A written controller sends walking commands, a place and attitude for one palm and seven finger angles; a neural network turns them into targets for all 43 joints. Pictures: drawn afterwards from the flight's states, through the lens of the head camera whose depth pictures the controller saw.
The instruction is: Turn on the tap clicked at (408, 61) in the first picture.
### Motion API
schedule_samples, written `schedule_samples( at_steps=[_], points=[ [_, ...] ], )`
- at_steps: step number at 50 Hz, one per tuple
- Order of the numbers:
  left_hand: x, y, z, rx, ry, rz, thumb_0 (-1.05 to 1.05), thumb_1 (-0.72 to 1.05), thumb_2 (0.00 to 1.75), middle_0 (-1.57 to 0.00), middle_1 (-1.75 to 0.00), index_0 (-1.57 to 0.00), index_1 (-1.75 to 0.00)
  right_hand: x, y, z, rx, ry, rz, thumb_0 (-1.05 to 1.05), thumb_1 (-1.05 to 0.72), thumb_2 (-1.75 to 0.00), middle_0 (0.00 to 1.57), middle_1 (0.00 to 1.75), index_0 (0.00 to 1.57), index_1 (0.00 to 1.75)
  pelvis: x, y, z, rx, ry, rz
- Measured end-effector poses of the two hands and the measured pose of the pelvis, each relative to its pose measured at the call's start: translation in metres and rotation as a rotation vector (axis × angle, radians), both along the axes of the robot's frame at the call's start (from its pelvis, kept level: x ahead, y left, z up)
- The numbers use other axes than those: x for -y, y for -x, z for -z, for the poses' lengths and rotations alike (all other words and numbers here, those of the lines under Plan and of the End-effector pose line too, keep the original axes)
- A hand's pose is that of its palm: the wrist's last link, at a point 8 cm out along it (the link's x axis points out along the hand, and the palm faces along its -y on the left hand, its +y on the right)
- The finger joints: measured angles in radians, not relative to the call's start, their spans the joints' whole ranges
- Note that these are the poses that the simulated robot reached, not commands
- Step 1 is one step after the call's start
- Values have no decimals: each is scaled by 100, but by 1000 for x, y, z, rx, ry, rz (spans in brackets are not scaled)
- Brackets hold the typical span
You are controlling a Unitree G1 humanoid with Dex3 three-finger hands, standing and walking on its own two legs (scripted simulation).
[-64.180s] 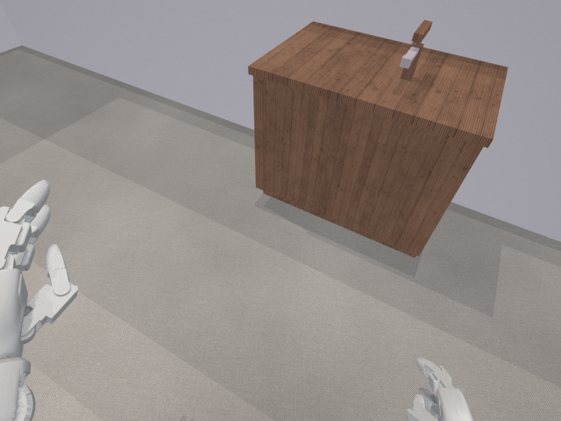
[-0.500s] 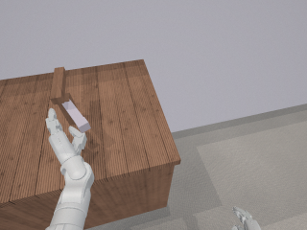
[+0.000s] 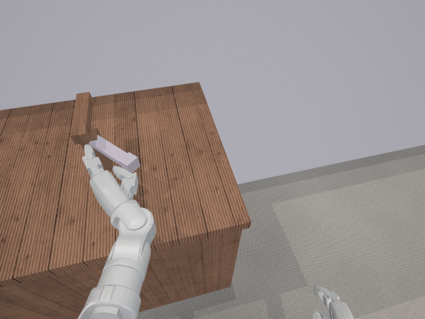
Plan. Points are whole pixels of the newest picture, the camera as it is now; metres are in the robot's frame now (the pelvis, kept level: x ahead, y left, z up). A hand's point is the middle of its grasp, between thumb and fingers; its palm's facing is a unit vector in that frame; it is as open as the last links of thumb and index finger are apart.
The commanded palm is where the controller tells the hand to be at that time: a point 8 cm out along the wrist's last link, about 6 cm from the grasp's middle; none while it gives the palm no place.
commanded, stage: push the lever round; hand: left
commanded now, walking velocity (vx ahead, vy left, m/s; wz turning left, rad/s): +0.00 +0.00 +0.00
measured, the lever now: (129, 163) +0.40 +0.19 +0.06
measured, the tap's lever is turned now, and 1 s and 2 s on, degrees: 41 69 74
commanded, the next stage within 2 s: lift the hand up off the lever in 1.10 s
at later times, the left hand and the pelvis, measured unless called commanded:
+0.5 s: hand (146, 170) +0.39 +0.16 +0.06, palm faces +0.75 -0.66 -0.11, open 7.7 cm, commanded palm +0.34 +0.17 +0.06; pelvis -0.01 -0.01 -0.01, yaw +1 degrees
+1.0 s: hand (153, 156) +0.43 +0.15 +0.06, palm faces +0.78 -0.61 -0.14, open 7.9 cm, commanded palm +0.37 +0.17 +0.06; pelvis +0.00 -0.02 -0.01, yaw +0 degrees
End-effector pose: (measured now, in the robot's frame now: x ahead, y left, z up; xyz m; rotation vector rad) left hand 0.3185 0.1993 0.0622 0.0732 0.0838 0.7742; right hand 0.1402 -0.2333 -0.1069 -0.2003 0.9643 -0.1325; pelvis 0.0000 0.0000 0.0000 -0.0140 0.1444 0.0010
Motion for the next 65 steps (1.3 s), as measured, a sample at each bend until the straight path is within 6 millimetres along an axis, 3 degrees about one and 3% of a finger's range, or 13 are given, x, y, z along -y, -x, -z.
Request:
schedule_samples(
  at_steps=[14, 26, 50, 65],
  points=[
    [13, -1, -2, -4, 8, -42, 2, 92, 91, -15, -15, -15, -15, 3, 8, 7, -27, -7, -20, 1, -91, -90, 20, 30, 20, 29, 4, 2, 2, -3, 1, -8],
    [26, -15, -4, -32, 12, -85, 1, 92, 92, -15, -15, -15, -15, 8, 10, 11, -21, -8, -35, 1, -91, -90, 20, 30, 20, 29, 11, 7, 5, -23, 0, -13],
    [35, -52, -5, -65, 0, -135, 1, 90, 91, -15, -15, -13, -15, 27, 52, 24, -139, -10, 12, 1, -91, -90, 20, 30, 20, 29, 20, 2, 7, -76, -9, -7],
    [32, -61, -4, -57, 6, -129, 2, 90, 91, -15, -15, -13, -14, 28, 44, 21, -138, -3, 10, 1, -91, -90, 20, 30, 20, 29, 17, -5, 7, -82, -6, -8]
  ],
)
